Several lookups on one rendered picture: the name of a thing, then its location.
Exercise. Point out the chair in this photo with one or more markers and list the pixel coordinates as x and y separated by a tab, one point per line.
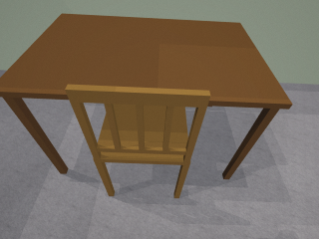
141	125

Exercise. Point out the table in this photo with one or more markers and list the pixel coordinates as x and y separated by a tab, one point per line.
138	52

